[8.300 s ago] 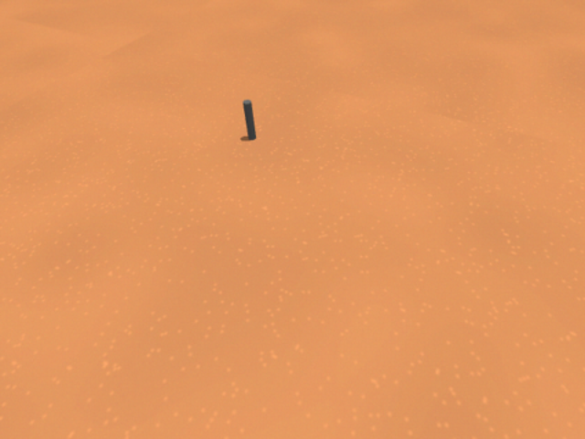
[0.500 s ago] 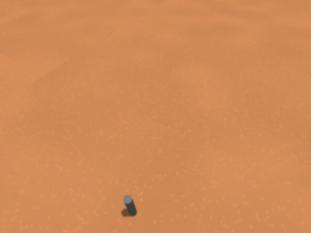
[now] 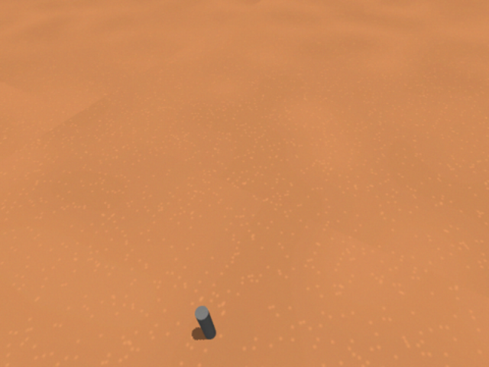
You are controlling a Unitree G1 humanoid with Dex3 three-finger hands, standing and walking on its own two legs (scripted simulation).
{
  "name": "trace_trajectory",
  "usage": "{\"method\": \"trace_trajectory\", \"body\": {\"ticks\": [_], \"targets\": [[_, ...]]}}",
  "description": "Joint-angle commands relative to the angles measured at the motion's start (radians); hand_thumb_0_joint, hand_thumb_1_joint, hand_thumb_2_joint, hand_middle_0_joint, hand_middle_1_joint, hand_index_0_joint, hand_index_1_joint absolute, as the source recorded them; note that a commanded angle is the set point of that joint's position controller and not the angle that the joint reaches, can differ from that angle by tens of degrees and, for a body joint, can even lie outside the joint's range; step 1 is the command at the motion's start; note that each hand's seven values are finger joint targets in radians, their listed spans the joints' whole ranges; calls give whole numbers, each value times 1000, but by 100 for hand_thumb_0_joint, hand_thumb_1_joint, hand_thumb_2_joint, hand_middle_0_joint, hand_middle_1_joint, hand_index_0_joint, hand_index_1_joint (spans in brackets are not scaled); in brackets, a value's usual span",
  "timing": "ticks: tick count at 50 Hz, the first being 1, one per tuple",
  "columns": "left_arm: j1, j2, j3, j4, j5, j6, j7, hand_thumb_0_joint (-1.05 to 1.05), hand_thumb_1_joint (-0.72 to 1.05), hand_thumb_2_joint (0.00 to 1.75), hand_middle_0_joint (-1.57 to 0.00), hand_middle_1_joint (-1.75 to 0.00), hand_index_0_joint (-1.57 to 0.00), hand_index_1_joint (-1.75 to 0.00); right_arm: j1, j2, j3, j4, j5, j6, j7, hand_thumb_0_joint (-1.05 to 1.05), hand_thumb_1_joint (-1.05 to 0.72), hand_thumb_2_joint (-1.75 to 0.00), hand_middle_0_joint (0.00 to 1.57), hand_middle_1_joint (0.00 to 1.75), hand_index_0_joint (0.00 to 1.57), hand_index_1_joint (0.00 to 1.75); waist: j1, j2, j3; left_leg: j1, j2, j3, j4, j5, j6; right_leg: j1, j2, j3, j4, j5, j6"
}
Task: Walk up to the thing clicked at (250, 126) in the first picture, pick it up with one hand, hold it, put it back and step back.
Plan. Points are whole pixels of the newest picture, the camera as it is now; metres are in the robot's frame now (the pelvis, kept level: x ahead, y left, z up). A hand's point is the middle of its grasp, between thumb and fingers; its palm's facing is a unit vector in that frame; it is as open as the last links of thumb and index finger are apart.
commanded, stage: stand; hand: left
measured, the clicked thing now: (206, 323) +0.40 +0.19 -0.67
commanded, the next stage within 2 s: go down in 0.16 s
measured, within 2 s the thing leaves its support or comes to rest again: neither
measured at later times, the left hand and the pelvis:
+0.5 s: hand out of the picture +0.16 +0.25 -0.16, palm faces +0.04 -0.95 -0.32, open 10.9 cm; pelvis -0.01 +0.00 -0.02, yaw +0 degrees
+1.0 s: hand out of the picture +0.14 +0.27 -0.19, palm faces +0.05 -0.95 -0.32, open 17.3 cm; pelvis -0.01 +0.02 -0.07, yaw +1 degrees
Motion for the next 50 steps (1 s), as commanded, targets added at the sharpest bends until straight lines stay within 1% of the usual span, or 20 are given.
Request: {"method": "trace_trajectory", "body": {"ticks": [1, 12, 13, 14, 15, 16, 17, 19, 21, 23, 25, 26, 28, 32, 37, 40, 44, 45, 46, 50], "targets": [[-38, 224, 36, -57, -4, -26, 19, 0, 90, 90, -20, -30, -20, -30, -34, -209, -39, -60, 1, -19, -12, 0, -90, -90, 20, 30, 20, 30, 0, -12, -79, 15, 125, -103, -36, 167, 25, 14, -135, 110, -39, 171, -22], [-38, 223, 36, -53, -6, -24, 19, 0, 90, 90, -20, -30, -20, -30, -32, -208, -37, -61, 0, -18, -14, 0, -90, -90, 20, 30, 20, 30, 1, -8, -79, 17, 127, -97, -29, 190, 24, 25, -137, 108, -26, 200, -28], [-34, 222, 36, -55, -6, -24, 19, 0, 82, 82, -28, -22, -28, -22, -33, -212, -39, -62, 1, -19, -14, 0, -98, -92, 21, 29, 20, 29, 2, -4, -83, 24, 129, -100, -29, 204, 24, 25, -136, 106, -22, 205, -29], [-385, 61, 50, -406, -59, -113, 37, 0, 74, 74, -20, -14, -20, -14, -6, -59, -12, -341, 70, -62, -38, 0, -98, -92, 20, 30, 20, 30, -119, 24, 35, -130, -23, 13, 46, 45, 23, -217, 10, 29, 40, 106, -16], [-471, 96, 55, -311, -53, -94, 41, 0, 66, 66, -12, -6, -12, -6, 51, -71, -6, -282, 73, -59, -45, 0, -99, -92, 20, 30, 20, 30, -87, -20, -20, -125, -28, 7, 62, 30, 32, -155, 3, 17, 43, 78, -10], [-298, 182, 116, -132, -35, -50, 45, 0, 58, 58, -4, -2, -4, -2, 80, -100, -17, -271, 67, -46, -50, 0, -100, -93, 20, 30, 20, 30, -67, -64, -1, -168, -36, 7, 89, 3, 36, -171, 8, 10, 52, 33, -15], [-224, 210, 146, -98, -26, -35, 33, 0, 50, 50, -2, -4, -2, -4, 88, -104, -35, -298, 68, -38, -49, 0, -99, -93, 20, 30, 20, 30, -31, -62, -12, -195, -32, 11, 122, 26, 34, -182, 8, 7, 78, 33, -16], [-314, 280, 188, -176, 6, -42, 16, 0, 34, 34, -4, -4, -4, -4, 116, -104, -60, -340, 54, -45, -58, 0, -98, -92, 20, 30, 20, 30, -22, -42, -168, -193, -36, 7, 179, 64, 34, -168, 1, 21, 143, 88, -13], [-133, 238, 208, -70, 48, -17, -11, 0, 23, 18, -3, -6, -3, -5, 154, -95, -81, -374, 36, -51, -48, 0, -98, -92, 20, 30, 20, 30, -5, -35, -236, -255, -39, -6, 241, 115, 27, -169, 1, 17, 215, 138, -19], [-62, 257, 253, -163, 67, 6, -20, 0, 14, 16, -4, -6, -4, -5, 158, -87, -94, -430, 37, -51, -45, 0, -93, -91, 20, 30, 20, 30, 45, 11, -356, -242, -52, -2, 267, 179, 19, -105, -2, 21, 250, 192, -24], [-48, 226, 242, -232, 61, 45, -18, 0, -2, 9, -7, -5, -7, -4, 139, -77, -91, -472, 42, -52, -46, 0, -93, -90, 20, 30, 20, 30, 37, 50, -331, -253, -51, -5, 263, 185, 13, -129, 4, 17, 249, 182, -27], [-64, 190, 214, -237, 63, 72, -18, 0, -4, 8, -7, -4, -7, -3, 130, -71, -85, -490, 43, -52, -46, 0, -93, -90, 20, 30, 20, 30, 23, 37, -288, -273, -48, -8, 270, 172, 13, -160, 5, 15, 248, 168, -26], [-94, 195, 212, -269, 69, 110, -18, 0, -13, 7, -7, -4, -7, -4, 101, -72, -85, -527, 48, -57, -46, 0, -90, -90, 20, 30, 20, 30, 9, 23, -234, -318, -40, -15, 299, 123, 13, -240, 12, 7, 269, 105, -29], [-82, 163, 208, -403, 45, 142, -21, 0, -38, 6, -8, -5, -7, -6, 116, -65, -83, -574, 48, -81, -43, 0, -88, -89, 20, 30, 20, 30, -10, 11, -236, -375, -20, -28, 352, 21, 13, -341, 28, -7, 333, -14, -31], [-65, 159, 220, -563, 36, 144, -24, 0, -54, 1, -9, -6, -8, -7, 136, -60, -90, -610, 41, -121, -52, 0, -86, -89, 20, 30, 20, 30, -33, 20, -300, -420, -11, -40, 457, 29, 14, -426, 26, -6, 444, -2, -25], [9, 190, 255, -657, 36, 156, -24, 0, -56, 2, -9, -6, -8, -7, 138, -61, -93, -630, 41, -138, -60, 0, -87, -89, 20, 30, 20, 30, -21, 56, -348, -434, -3, -55, 497, 72, 8, -456, 25, -10, 501, 14, -29], [88, 189, 252, -767, 35, 193, -31, 0, -57, 2, -9, -6, -8, -7, 130, -60, -91, -652, 37, -150, -70, 0, -86, -89, 20, 30, 20, 30, -19, 98, -366, -433, 3, -68, 523, 104, 2, -486, 25, -13, 535, 10, -30], [132, 181, 254, -728, 35, 211, -29, 0, -58, 2, -9, -6, -8, -7, 140, -59, -89, -646, 38, -149, -73, 0, -84, -88, 20, 30, 20, 30, -26, 73, -335, -465, -1, -68, 529, 68, 5, -497, 25, -11, 534, -9, -28], [90, 182, 244, -811, 33, 219, -31, 0, -57, 2, -9, -5, -8, -7, 127, -55, -85, -666, 37, -153, -76, 0, -85, -89, 20, 30, 20, 30, -30, 78, -344, -473, 2, -73, 533, 67, 4, -500, 24, -12, 542, -7, -29], [168, 151, 234, -835, 24, 269, -32, 0, -59, 4, -8, -6, -7, -7, 124, -45, -78, -681, 34, -166, -88, 0, -85, -89, 20, 30, 20, 30, -38, 58, -325, -519, 2, -78, 563, 37, 8, -532, 25, -21, 565, -33, -26]]}}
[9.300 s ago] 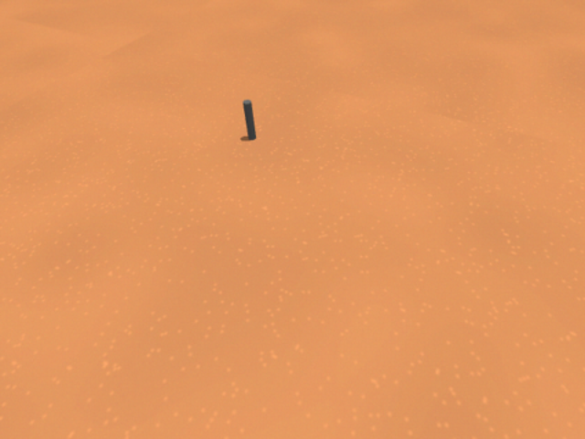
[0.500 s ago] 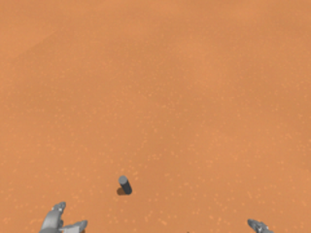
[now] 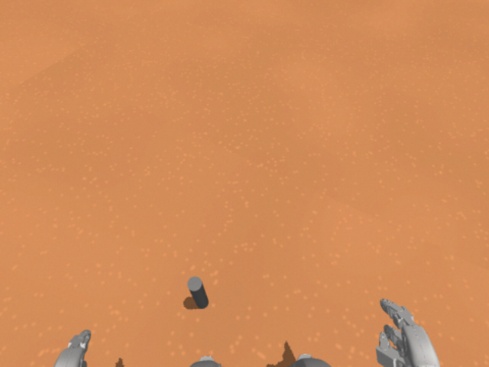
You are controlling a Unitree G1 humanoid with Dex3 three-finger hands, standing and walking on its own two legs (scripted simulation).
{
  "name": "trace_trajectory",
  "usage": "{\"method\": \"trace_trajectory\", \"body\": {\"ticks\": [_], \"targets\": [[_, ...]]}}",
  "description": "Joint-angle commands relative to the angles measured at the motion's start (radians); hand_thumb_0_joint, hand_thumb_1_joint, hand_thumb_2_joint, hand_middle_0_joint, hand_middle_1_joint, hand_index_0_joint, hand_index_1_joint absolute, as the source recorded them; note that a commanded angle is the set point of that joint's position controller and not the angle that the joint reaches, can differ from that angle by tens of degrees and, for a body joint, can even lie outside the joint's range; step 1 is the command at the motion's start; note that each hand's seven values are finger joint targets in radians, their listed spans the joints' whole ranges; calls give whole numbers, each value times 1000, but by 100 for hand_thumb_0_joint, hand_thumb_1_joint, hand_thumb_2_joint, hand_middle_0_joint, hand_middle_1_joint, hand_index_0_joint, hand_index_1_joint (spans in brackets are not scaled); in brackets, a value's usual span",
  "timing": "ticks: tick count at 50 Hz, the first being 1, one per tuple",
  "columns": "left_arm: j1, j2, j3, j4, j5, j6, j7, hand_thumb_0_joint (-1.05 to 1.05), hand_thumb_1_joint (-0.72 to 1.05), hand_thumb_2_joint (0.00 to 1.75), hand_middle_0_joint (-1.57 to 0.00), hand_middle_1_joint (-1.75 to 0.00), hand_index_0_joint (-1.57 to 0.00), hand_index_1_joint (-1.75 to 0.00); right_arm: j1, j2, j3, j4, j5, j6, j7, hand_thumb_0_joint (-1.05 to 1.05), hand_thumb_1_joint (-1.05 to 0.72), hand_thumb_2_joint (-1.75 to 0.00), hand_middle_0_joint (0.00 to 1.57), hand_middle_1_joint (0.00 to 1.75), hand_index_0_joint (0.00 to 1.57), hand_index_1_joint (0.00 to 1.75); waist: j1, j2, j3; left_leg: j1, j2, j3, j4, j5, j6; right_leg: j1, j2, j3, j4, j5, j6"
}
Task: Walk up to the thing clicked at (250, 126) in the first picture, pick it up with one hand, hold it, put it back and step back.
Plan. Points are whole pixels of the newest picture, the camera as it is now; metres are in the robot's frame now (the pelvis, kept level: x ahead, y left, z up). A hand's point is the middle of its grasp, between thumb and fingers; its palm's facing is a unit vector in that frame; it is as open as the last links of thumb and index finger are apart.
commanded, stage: go down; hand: left
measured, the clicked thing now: (198, 293) +0.41 +0.17 -0.60
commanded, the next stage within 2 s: none
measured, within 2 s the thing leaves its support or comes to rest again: neither
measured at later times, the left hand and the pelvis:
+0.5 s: hand out of the picture +0.14 +0.27 -0.14, palm faces +0.07 -0.95 -0.31, open 17.3 cm; pelvis -0.01 +0.00 -0.03, yaw +0 degrees
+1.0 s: hand (106, 318) +0.26 +0.32 -0.24, palm faces +0.09 -0.98 -0.16, open 17.6 cm; pelvis -0.06 -0.01 -0.17, yaw -2 degrees
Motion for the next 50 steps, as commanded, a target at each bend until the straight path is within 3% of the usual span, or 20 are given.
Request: {"method": "trace_trajectory", "body": {"ticks": [1, 6, 14, 19, 20, 21, 22, 24, 25, 28, 30, 34, 38, 39, 42, 44, 47, 48, 49, 50], "targets": [[18, 185, 66, -212, -9, 15, 17, 0, -59, 5, -8, -6, -7, -7, 6, -151, -56, -155, 0, -58, -26, 0, -84, -88, 20, 30, 20, 30, -5, 69, -174, 113, -13, -40, -124, 331, -14, 57, 35, -3, -61, 238, -41], [69, 187, 80, -270, -21, 35, 15, 0, -60, 5, -8, -6, -6, -8, 15, -141, -53, -166, -6, -78, -39, 0, -84, -89, 20, 30, 20, 30, -11, 72, -196, 68, -18, -39, -79, 285, -8, 26, 34, 0, -34, 210, -39], [104, 203, 109, -363, -36, 20, 10, 0, -52, 8, -7, -6, -6, -7, 11, -136, -52, -196, -9, -94, -51, 0, -88, -90, 20, 30, 20, 30, -11, 78, -268, 42, -18, -43, -9, 369, -6, 11, 34, 2, 30, 281, -41], [136, 204, 129, -348, -45, 4, 4, 0, -52, 8, -7, -6, -5, -8, 8, -137, -54, -198, -12, -101, -50, 0, -89, -90, 20, 30, 20, 30, -1, 87, -236, -3, -18, -52, -4, 302, -8, -37, 38, -4, 50, 216, -43], [158, 211, 136, -276, -42, 7, 0, 0, -51, 8, -7, -5, -5, -7, 24, -141, -55, -177, -13, -98, -49, 0, -90, -90, 20, 30, 20, 30, -13, 78, -230, -13, -15, -56, 1, 292, -8, -44, 36, -2, 58, 204, -44], [88, 218, 136, -350, -49, -13, -2, 0, -51, 9, -6, -6, -5, -8, 20, -139, -55, -188, -13, -103, -48, 0, -89, -90, 20, 30, 20, 30, -8, 83, -233, -23, -15, -55, 8, 289, -8, -57, 36, -2, 66, 203, -44], [109, 220, 153, -236, -48, -17, -5, 0, -52, 8, -7, -5, -5, -7, 20, -146, -55, -173, -14, -104, -49, 0, -90, -90, 20, 30, 20, 30, -21, 68, -213, -48, -13, -57, 23, 286, -7, -83, 37, -2, 81, 197, -44], [-62, 249, 169, -273, -63, -78, -24, 0, -53, 9, -6, -6, -5, -8, 3, -148, -51, -175, -15, -119, -44, 0, -89, -90, 20, 30, 20, 30, -29, 80, -180, -119, -11, -59, 70, 224, -5, -175, 35, 1, 131, 149, -43], [-68, 232, 169, -173, -66, -100, -37, 0, -53, 8, -6, -5, -5, -6, 13, -151, -55, -153, -17, -122, -41, 0, -91, -90, 20, 30, 20, 30, -43, 54, -152, -164, -12, -57, 94, 159, 0, -219, 33, 6, 148, 101, -42], [-257, 287, 213, -178, -106, -224, -99, 0, -54, 7, -6, -6, -5, -7, 11, -164, -59, -142, -17, -148, -33, 0, -93, -91, 20, 30, 20, 30, -40, 93, -260, -209, -14, -54, 180, 142, 0, -302, 26, 20, 247, 90, -44], [-256, 322, 247, -96, -125, -296, -155, 0, -58, 5, -7, -5, -6, -6, 13, -183, -61, -142, -16, -160, -26, 0, -93, -91, 20, 30, 20, 30, -39, 82, -321, -258, -18, -60, 242, 150, 1, -353, 23, 23, 318, 97, -44], [-360, 432, 318, -11, -146, -422, -249, 0, -61, 5, -7, -7, -6, -8, 15, -208, -64, -108, -19, -159, -19, 0, -91, -90, 20, 30, 20, 30, 4, 132, -442, -344, -25, -58, 341, 115, 1, -455, 13, 45, 416, 59, -51], [-410, 479, 372, 97, -164, -468, -304, 0, -60, 5, -7, -6, -6, -7, 21, -234, -58, -90, -17, -132, -11, 0, -89, -90, 20, 30, 20, 30, 37, 161, -519, -343, -17, -93, 377, 146, -11, -545, 16, 19, 498, 58, -59], [-372, 491, 399, 155, -165, -471, -314, 0, -61, 5, -7, -6, -6, -7, 13, -245, -62, -94, -14, -127, -9, 0, -89, -90, 20, 30, 20, 30, 47, 144, -545, -336, -15, -96, 387, 163, -10, -556, 18, 15, 511, 66, -61], [-401, 511, 422, 218, -175, -486, -353, 0, -61, 6, -7, -6, -5, -7, 24, -254, -60, -77, -14, -105, -1, 0, -88, -90, 20, 30, 20, 30, 40, 116, -570, -375, -17, -101, 432, 222, -2, -571, 21, 11, 544, 108, -64], [-492, 554, 447, 227, -181, -509, -376, 0, -61, 5, -7, -5, -6, -6, 27, -258, -61, -63, -15, -99, 2, 0, -89, -90, 20, 30, 20, 30, 26, 98, -584, -417, -19, -95, 476, 221, 6, -592, 20, 15, 566, 112, -61], [-635, 608, 479, 221, -196, -567, -411, 0, -61, 4, -7, -5, -6, -6, 23, -258, -54, -52, -18, -99, 4, 0, -89, -90, 20, 30, 20, 30, -1, 74, -568, -522, -21, -85, 536, 153, 17, -627, 19, 23, 600, 73, -56], [-678, 578, 457, 255, -204, -583, -428, 0, -61, 4, -7, -5, -6, -6, 15, -255, -51, -47, -20, -101, 5, 0, -89, -90, 20, 30, 20, 30, -26, 60, -552, -553, -20, -81, 561, 122, 20, -655, 20, 25, 609, 51, -55], [-744, 624, 481, 230, -204, -607, -437, 0, -59, 4, -6, -5, -6, -6, 18, -259, -51, -48, -23, -104, 3, 0, -90, -90, 20, 30, 20, 30, -29, 56, -564, -592, -21, -74, 582, 88, 23, -655, 19, 35, 610, 27, -51], [-778, 618, 466, 278, -205, -621, -453, 0, -57, 4, -6, -5, -5, -5, 17, -256, -45, -34, -24, -107, 2, 0, -90, -90, 20, 30, 20, 30, -37, 67, -540, -609, -20, -76, 587, 22, 21, -697, 19, 39, 614, -29, -53]]}}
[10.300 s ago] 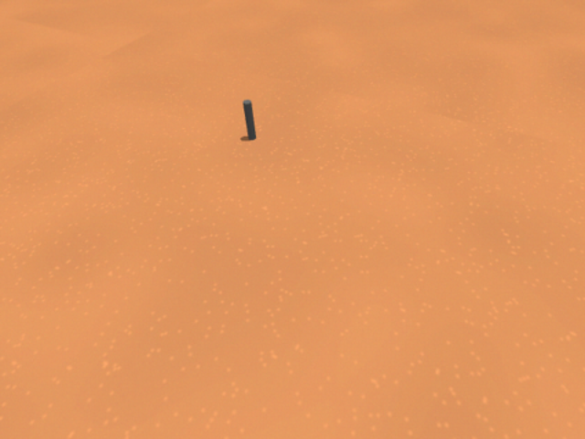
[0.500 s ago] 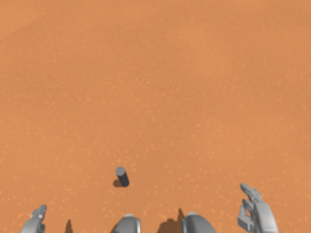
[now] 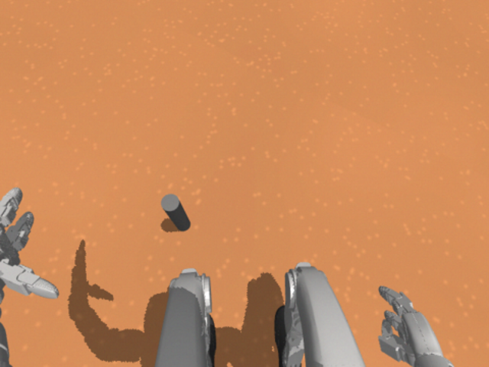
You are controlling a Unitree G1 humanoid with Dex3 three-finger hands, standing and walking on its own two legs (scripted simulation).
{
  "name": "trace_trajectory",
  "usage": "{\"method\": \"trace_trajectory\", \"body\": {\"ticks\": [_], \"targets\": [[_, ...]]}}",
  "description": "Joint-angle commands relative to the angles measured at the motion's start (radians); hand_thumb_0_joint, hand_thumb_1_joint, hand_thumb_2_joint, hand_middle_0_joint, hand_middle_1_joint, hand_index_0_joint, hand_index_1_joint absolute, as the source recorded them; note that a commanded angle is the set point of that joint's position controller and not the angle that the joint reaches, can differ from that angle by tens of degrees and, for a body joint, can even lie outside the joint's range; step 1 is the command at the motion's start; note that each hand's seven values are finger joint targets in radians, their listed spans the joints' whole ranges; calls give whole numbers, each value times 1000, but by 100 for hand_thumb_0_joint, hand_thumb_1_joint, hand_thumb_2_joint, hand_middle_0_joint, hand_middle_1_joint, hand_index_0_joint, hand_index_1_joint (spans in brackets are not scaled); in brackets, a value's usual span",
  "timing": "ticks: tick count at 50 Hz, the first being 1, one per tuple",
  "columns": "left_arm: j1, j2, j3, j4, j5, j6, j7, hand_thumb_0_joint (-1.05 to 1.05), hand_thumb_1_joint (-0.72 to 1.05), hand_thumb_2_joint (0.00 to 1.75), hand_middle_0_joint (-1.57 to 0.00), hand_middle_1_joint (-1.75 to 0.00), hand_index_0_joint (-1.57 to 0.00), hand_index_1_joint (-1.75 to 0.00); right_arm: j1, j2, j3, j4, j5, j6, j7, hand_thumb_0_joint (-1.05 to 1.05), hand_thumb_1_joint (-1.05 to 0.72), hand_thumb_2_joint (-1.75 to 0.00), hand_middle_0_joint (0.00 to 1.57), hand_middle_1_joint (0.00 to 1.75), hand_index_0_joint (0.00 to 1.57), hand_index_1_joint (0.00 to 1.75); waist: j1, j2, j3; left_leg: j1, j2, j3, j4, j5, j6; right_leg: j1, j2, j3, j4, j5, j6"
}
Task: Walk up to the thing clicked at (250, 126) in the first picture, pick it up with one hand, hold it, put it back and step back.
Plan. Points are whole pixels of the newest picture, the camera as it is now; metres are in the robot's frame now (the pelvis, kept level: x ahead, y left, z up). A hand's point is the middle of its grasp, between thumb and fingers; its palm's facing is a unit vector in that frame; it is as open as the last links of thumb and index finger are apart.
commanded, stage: go down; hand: left
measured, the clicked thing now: (177, 214) +0.46 +0.19 -0.42
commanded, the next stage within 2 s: approach in 1.26 s
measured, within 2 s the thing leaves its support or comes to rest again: neither
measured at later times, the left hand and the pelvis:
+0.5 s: hand (45, 222) +0.37 +0.36 -0.11, palm faces +0.08 -0.99 -0.10, open 17.5 cm; pelvis -0.02 +0.00 -0.08, yaw -2 degrees
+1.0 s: hand (50, 213) +0.39 +0.37 -0.13, palm faces +0.07 -0.99 -0.08, open 17.6 cm; pelvis -0.03 +0.00 -0.12, yaw -2 degrees
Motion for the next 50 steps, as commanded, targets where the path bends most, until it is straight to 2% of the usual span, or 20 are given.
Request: {"method": "trace_trajectory", "body": {"ticks": [1, 3, 5, 7, 9, 10, 12, 13, 14, 15, 16, 18, 25, 30, 33, 35, 40, 44, 48, 50], "targets": [[-283, 394, 114, -92, -40, -137, -49, 0, -57, 3, -6, -5, -6, -5, 78, -206, -74, -74, -1, -47, -18, 0, -90, -90, 20, 30, 20, 30, -11, 89, -468, 273, -24, -42, -162, 191, 20, 178, 29, 46, -140, 149, -35], [-310, 406, 109, -42, -36, -150, -75, 0, -55, 4, -6, -6, -5, -6, 89, -208, -68, -57, -5, -46, -17, 0, -90, -90, 20, 30, 20, 30, -16, 105, -487, 257, -23, -41, -150, 138, 16, 151, 28, 53, -133, 104, -36], [-329, 443, 125, -34, -33, -155, -92, 0, -57, 3, -7, -5, -6, -5, 92, -209, -63, -63, -9, -41, -17, 0, -90, -90, 20, 30, 20, 30, 1, 115, -519, 219, -26, -28, -137, 110, 15, 172, 26, 67, -138, 74, -34], [-322, 515, 177, -22, -32, -154, -103, 0, -58, 3, -7, -4, -6, -5, 83, -227, -52, -76, -9, -38, -15, 0, -90, -90, 20, 30, 20, 30, 27, 150, -563, 239, -24, -35, -131, 141, 9, 147, 29, 50, -96, 97, -40], [-324, 513, 163, 15, -31, -149, -119, 0, -58, 2, -7, -4, -6, -5, 85, -232, -49, -64, -10, -33, -12, 0, -91, -90, 20, 30, 20, 30, 22, 163, -560, 239, -23, -38, -116, 146, 9, 111, 33, 35, -68, 103, -44], [-314, 503, 168, 32, -36, -148, -125, 0, -58, 4, -7, -5, -6, -6, 84, -234, -46, -60, -7, -30, -12, 0, -90, -90, 20, 30, 20, 30, 21, 166, -550, 234, -21, -47, -114, 148, 9, 84, 35, 19, -46, 113, -46], [-347, 553, 201, -15, -42, -155, -129, 0, -57, 3, -7, -4, -6, -5, 90, -233, -41, -56, -8, -27, -11, 0, -91, -90, 20, 30, 20, 30, 30, 177, -580, 212, -22, -42, -92, 165, 9, 89, 35, 20, -23, 123, -45], [-352, 552, 202, -19, -47, -154, -135, 0, -59, 3, -7, -4, -6, -4, 92, -239, -40, -54, -8, -24, -11, 0, -91, -90, 20, 30, 20, 30, 35, 189, -597, 233, -21, -44, -80, 192, 9, 76, 36, 15, -10, 142, -48], [-367, 561, 203, -28, -48, -156, -139, 0, -58, 2, -7, -3, -6, -4, 89, -239, -39, -56, -6, -25, -10, 0, -91, -90, 20, 30, 20, 30, 21, 192, -594, 219, -20, -49, -77, 185, 8, 67, 35, 8, 3, 137, -47], [-350, 561, 214, -28, -56, -156, -142, 0, -56, 2, -7, -3, -5, -3, 87, -243, -37, -56, -6, -25, -9, 0, -92, -90, 20, 30, 20, 30, 31, 195, -601, 245, -19, -52, -67, 223, 8, 57, 35, 6, 14, 164, -48], [-368, 555, 201, -30, -55, -158, -145, 0, -56, 3, -7, -3, -5, -4, 85, -244, -40, -55, -5, -25, -10, 0, -92, -91, 20, 30, 20, 30, 12, 187, -592, 217, -19, -51, -57, 217, 9, 46, 36, 4, 20, 158, -48], [-376, 546, 207, -16, -57, -158, -155, 0, -55, 4, -6, -4, -5, -4, 92, -252, -44, -43, -8, -24, -11, 0, -92, -91, 20, 30, 20, 30, 4, 198, -580, 228, -17, -60, -40, 241, 8, 10, 34, -1, 40, 171, -50], [-453, 561, 198, -14, -61, -165, -181, 0, -59, 3, -7, -4, -5, -5, 103, -258, -39, -35, -14, -20, -6, 0, -92, -91, 20, 30, 20, 30, -11, 201, -581, 178, -18, -58, 12, 223, 9, -36, 31, -5, 83, 159, -50], [-505, 599, 207, -16, -59, -169, -190, 0, -57, 3, -7, -3, -5, -4, 101, -263, -30, -31, -19, -19, -6, 0, -92, -91, 20, 30, 20, 30, -4, 221, -589, 179, -17, -66, 28, 205, 6, -70, 29, -11, 116, 147, -50], [-531, 612, 215, -8, -59, -167, -192, 0, -59, 4, -6, -4, -5, -5, 108, -271, -31, -30, -20, -16, -6, 0, -92, -91, 20, 30, 20, 30, -17, 217, -585, 151, -19, -62, 42, 168, 9, -86, 28, -11, 123, 129, -49], [-512, 623, 222, 27, -55, -162, -195, 0, -59, 4, -6, -4, -5, -5, 100, -272, -26, -29, -21, -14, -5, 0, -92, -91, 20, 30, 20, 30, -3, 225, -564, 140, -17, -66, 44, 150, 8, -106, 28, -14, 141, 117, -50], [-532, 643, 234, 41, -54, -159, -201, 0, -60, 5, -7, -5, -5, -6, 104, -275, -19, -34, -22, -8, -4, 0, -92, -91, 20, 30, 20, 30, -11, 214, -572, 108, -20, -62, 67, 158, 9, -113, 27, -18, 163, 122, -50], [-575, 641, 216, 42, -53, -159, -212, 0, -59, 4, -6, -5, -5, -6, 104, -278, -18, -34, -21, -9, -3, 0, -92, -91, 20, 30, 20, 30, -29, 221, -553, 84, -22, -62, 81, 122, 11, -137, 26, -19, 173, 104, -49], [-584, 682, 241, 26, -60, -163, -218, 0, -60, 5, -6, -6, -5, -7, 119, -277, -11, -35, -24, -6, -2, 0, -92, -91, 20, 30, 20, 30, -24, 195, -615, 68, -28, -36, 128, 199, 17, -83, 28, -11, 175, 151, -46], [-592, 663, 221, 47, -54, -157, -221, 0, -59, 5, -6, -6, -5, -7, 123, -277, -13, -31, -26, -4, -2, 0, -92, -91, 20, 30, 20, 30, -39, 199, -583, 47, -28, -33, 130, 172, 17, -93, 27, -13, 174, 134, -45]]}}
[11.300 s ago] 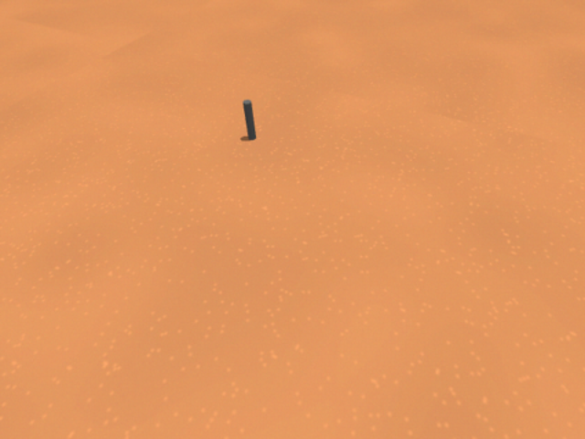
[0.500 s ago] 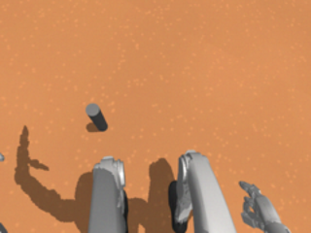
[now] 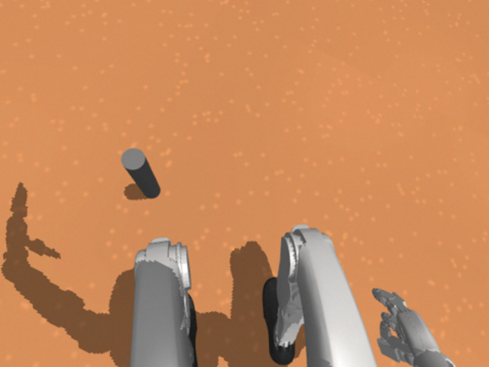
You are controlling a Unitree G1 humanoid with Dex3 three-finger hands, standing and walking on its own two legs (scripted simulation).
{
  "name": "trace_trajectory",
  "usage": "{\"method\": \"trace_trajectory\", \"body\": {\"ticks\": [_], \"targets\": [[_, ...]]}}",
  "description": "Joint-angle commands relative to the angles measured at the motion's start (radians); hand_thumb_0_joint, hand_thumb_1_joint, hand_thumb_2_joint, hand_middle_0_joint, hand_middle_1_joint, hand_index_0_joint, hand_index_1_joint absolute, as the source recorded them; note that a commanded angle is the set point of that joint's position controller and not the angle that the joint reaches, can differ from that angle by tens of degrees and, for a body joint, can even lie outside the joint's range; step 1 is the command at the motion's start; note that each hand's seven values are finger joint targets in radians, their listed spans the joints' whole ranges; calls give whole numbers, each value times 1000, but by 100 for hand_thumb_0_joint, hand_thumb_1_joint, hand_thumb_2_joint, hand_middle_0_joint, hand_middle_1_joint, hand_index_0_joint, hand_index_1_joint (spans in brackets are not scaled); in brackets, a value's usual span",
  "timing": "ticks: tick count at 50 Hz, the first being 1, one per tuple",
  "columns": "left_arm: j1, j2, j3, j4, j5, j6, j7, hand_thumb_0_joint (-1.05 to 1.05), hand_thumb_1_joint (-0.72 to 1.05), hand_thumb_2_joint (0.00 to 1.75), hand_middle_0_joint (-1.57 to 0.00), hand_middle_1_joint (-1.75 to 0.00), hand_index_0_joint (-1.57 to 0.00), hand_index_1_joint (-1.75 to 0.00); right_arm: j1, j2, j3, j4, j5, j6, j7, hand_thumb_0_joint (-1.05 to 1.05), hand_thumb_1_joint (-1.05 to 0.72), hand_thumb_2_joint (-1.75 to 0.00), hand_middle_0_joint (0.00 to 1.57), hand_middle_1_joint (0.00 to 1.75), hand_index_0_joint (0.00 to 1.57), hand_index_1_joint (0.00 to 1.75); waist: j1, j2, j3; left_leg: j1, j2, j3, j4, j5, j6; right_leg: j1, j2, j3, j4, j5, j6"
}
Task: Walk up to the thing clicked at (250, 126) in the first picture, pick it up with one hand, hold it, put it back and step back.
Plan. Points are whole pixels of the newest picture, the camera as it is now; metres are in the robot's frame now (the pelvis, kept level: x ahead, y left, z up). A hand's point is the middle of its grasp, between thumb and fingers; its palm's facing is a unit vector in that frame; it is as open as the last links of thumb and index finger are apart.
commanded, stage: go down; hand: left
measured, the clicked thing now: (144, 177) +0.49 +0.20 -0.30
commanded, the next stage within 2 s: approach in 0.26 s
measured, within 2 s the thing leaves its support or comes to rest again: neither
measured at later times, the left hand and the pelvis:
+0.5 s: hand out of the picture +0.42 +0.39 -0.02, palm faces +0.10 -0.99 -0.07, open 17.5 cm; pelvis +0.00 +0.00 -0.02, yaw -1 degrees
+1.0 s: hand (89, 191) +0.43 +0.30 -0.23, palm faces +0.01 -1.00 +0.02, open 17.5 cm; pelvis -0.01 +0.01 -0.11, yaw -6 degrees
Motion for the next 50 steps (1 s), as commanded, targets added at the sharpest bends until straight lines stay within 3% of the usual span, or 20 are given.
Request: {"method": "trace_trajectory", "body": {"ticks": [1, 8, 12, 14, 18, 19, 21, 28, 30, 32, 33, 35, 36, 37, 38, 40, 41, 42, 47, 50], "targets": [[-221, 429, 63, -177, -34, -55, 3, 0, -58, 6, -6, -6, -5, -6, 143, -229, -89, -51, 5, -22, -19, 0, -91, -90, 20, 30, 20, 30, 34, 203, -613, 452, -21, 14, -275, 162, 8, 302, 36, 11, -207, 126, -46], [-252, 451, 69, -188, -23, -56, -1, 0, -55, 5, -6, -5, -5, -6, 142, -244, -86, -57, 10, -16, -17, 0, -91, -90, 20, 30, 20, 30, 32, 281, -592, 497, -11, -34, -313, 104, -5, 193, 33, -10, -152, 95, -51], [-256, 440, 67, -157, -36, -55, -12, 0, -56, 6, -6, -6, -5, -6, 154, -241, -78, -51, 7, -18, -17, 0, -91, -91, 20, 30, 20, 30, 12, 254, -592, 470, -18, -20, -274, 154, -1, 219, 31, -8, -151, 127, -50], [-244, 457, 76, -150, -36, -56, -13, 0, -56, 6, -6, -5, -5, -6, 150, -237, -75, -53, 6, -16, -16, 0, -91, -90, 20, 30, 20, 30, 22, 227, -600, 446, -20, -2, -251, 174, 5, 246, 34, 0, -161, 137, -47], [-264, 459, 68, -148, -32, -57, -18, 0, -57, 12, -8, -10, -5, -13, 154, -242, -74, -51, 3, -17, -15, 0, -92, -91, 20, 30, 20, 30, 15, 243, -594, 435, -20, 1, -243, 145, 5, 231, 34, -1, -156, 118, -47], [-275, 486, 80, -148, -29, -59, -20, 0, -60, 4, -9, -6, -7, -8, 158, -243, -74, -50, 3, -17, -15, 0, -90, -90, 20, 30, 20, 30, 12, 235, -594, 418, -21, 4, -237, 137, 7, 242, 35, 0, -160, 108, -46], [-266, 459, 72, -111, -37, -70, -23, 0, -58, 1, -8, -6, -6, -8, 152, -246, -68, -49, 2, -18, -13, 0, -91, -90, 20, 30, 20, 30, -4, 217, -545, 388, -20, -4, -229, 125, 7, 217, 36, -8, -146, 102, -45], [-298, 347, 29, 13, -98, -195, -51, 0, -59, 0, -8, -7, -7, -8, 123, -261, -29, -46, -22, -34, 4, 0, -91, -90, 20, 30, 20, 30, -74, 179, -457, 321, -13, -25, -123, 144, 4, 148, 46, -34, -79, 123, -40], [-314, 318, 8, 31, -109, -235, -46, 0, -58, 1, -8, -7, -6, -8, 110, -267, -14, -53, -32, -37, 10, 0, -90, -90, 20, 30, 20, 30, -80, 178, -456, 313, -10, -30, -101, 135, 1, 146, 49, -42, -59, 119, -40], [-285, 342, 26, 82, -109, -268, -31, 0, -59, 1, -8, -7, -6, -8, 105, -277, -2, -52, -44, -34, 17, 0, -90, -90, 20, 30, 20, 30, -73, 173, -459, 297, -9, -29, -71, 142, -1, 148, 52, -51, -40, 124, -38], [-304, 337, 12, 82, -107, -287, -26, 0, -58, 1, -8, -7, -6, -8, 97, -279, 7, -58, -50, -32, 21, 0, -90, -90, 20, 30, 20, 30, -81, 183, -451, 286, -7, -31, -62, 129, -3, 148, 54, -57, -29, 113, -38], [-313, 355, 16, 49, -99, -329, -12, 0, -57, 2, -7, -7, -6, -8, 73, -288, 18, -58, -65, -26, 28, 0, -90, -90, 20, 30, 20, 30, -68, 233, -458, 311, -3, -38, -45, 128, -9, 128, 56, -65, -2, 113, -40], [-366, 400, 35, -29, -95, -354, 2, 0, -57, 2, -7, -7, -6, -8, 63, -291, 28, -70, -73, -23, 32, 0, -90, -90, 20, 30, 20, 30, -62, 267, -499, 342, 0, -40, -36, 160, -14, 140, 56, -69, 15, 137, -42], [-260, 431, 71, 85, -79, -360, 14, 0, -58, 1, -8, -6, -6, -7, 62, -305, 30, -49, -82, -12, 32, 0, -91, -90, 20, 30, 20, 30, -50, 285, -481, 347, 3, -46, -34, 161, -18, 132, 56, -75, 31, 132, -41], [-308, 398, 40, -6, -85, -384, 20, 0, -57, 3, -7, -6, -5, -8, 45, -304, 45, -74, -90, -7, 38, 0, -91, -90, 20, 30, 20, 30, -64, 306, -495, 364, 4, -48, -19, 201, -23, 148, 57, -84, 46, 165, -42], [-277, 436, 70, 20, -69, -408, 38, 0, -56, 4, -7, -6, -5, -8, 41, -324, 49, -55, -106, 12, 42, 0, -91, -91, 20, 30, 20, 30, -67, 342, -491, 382, 11, -62, -14, 221, -30, 130, 58, -94, 76, 174, -43], [-293, 402, 46, -10, -73, -427, 39, 0, -55, 4, -7, -7, -5, -8, 22, -322, 60, -69, -115, 18, 46, 0, -92, -91, 20, 30, 20, 30, -74, 346, -512, 412, 15, -65, 4, 248, -31, 133, 62, -99, 77, 192, -42], [-289, 450, 78, -13, -66, -439, 50, 0, -56, 3, -7, -6, -5, -8, 17, -334, 63, -56, -124, 28, 45, 0, -92, -91, 20, 30, 20, 30, -75, 384, -491, 408, 18, -65, 9, 242, -33, 126, 61, -102, 87, 190, -42], [-282, 339, -2, -2, -55, -508, 87, 0, -56, 4, -7, -8, -5, -9, -43, -343, 102, -61, -166, 49, 57, 0, -93, -91, 20, 30, 20, 30, -131, 420, -447, 410, 27, -95, 50, 236, -43, 108, 69, -136, 129, 199, -40], [-264, 215, -94, 88, -62, -537, 106, 0, -60, 3, -7, -8, -6, -9, -74, -347, 125, -67, -182, 56, 65, 0, -94, -91, 20, 30, 20, 30, -175, 348, -387, 364, 28, -109, 86, 198, -39, 96, 75, -156, 130, 195, -34]]}}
